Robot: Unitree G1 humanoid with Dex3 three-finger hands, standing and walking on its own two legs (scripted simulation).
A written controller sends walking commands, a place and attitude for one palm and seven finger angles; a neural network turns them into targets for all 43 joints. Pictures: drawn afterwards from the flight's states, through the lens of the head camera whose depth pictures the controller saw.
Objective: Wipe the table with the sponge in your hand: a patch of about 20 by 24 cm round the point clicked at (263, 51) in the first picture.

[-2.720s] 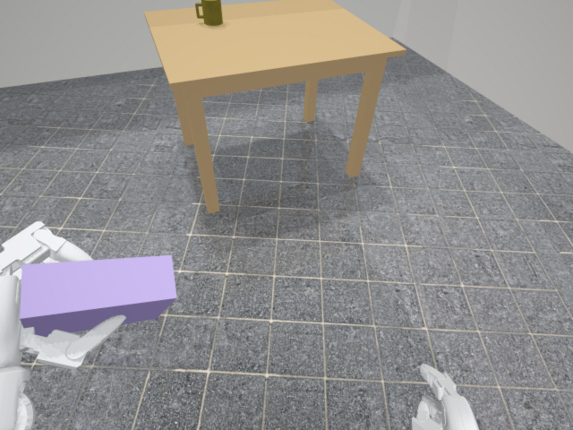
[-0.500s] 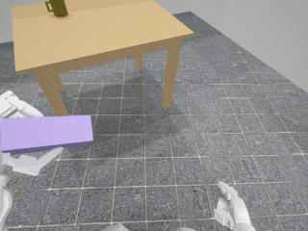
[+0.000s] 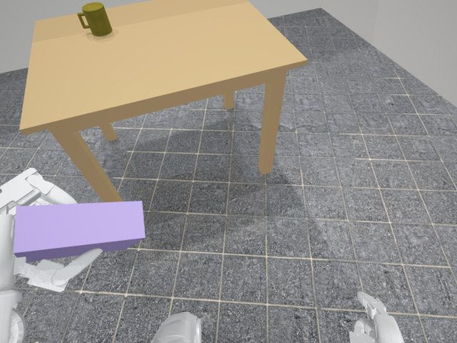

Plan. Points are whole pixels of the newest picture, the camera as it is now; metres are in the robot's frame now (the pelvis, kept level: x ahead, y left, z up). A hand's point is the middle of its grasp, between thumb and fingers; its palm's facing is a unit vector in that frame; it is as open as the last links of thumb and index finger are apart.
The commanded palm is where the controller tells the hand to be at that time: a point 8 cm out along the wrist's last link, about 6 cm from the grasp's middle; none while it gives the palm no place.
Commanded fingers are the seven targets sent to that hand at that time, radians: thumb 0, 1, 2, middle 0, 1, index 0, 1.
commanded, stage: walk to a spot facing it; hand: left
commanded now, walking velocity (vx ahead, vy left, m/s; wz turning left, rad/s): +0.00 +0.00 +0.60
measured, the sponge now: (100, 230) +0.24 +0.17 +0.15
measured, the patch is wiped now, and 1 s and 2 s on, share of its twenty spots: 0.00 0.00 0.00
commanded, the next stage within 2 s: turn to face it in 0.12 s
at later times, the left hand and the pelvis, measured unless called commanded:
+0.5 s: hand (33, 188) +0.27 +0.24 +0.20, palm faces +0.53 -0.72 -0.45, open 9.3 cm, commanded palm +0.23 +0.27 +0.18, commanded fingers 0.00 0.10 1.30 -1.20 -1.60 -1.20 -1.60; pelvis +0.10 -0.02 +0.00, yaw +7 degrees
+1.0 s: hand (94, 174) +0.30 +0.18 +0.18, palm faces +0.37 -0.81 -0.46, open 9.3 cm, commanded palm +0.26 +0.22 +0.18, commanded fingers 0.00 0.10 1.30 -1.20 -1.60 -1.20 -1.60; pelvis +0.09 -0.06 +0.00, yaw -1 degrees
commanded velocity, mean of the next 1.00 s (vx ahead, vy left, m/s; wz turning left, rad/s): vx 0.01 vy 0.00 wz -0.11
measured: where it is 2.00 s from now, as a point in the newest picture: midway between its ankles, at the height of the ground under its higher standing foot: outside the picture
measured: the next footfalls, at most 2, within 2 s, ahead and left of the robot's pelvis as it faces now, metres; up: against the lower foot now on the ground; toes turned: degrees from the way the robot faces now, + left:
left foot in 0.20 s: +0.19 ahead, +0.12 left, +0.00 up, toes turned +15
right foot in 0.56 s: +0.18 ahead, -0.15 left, +0.00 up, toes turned +0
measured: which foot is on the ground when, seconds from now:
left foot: up 0.00-0.18, down 0.20-0.58, up 0.60-0.88, down 0.90-1.00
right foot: down 0.00-0.20, up 0.22-0.54, down 0.56-0.94, up 0.96-1.00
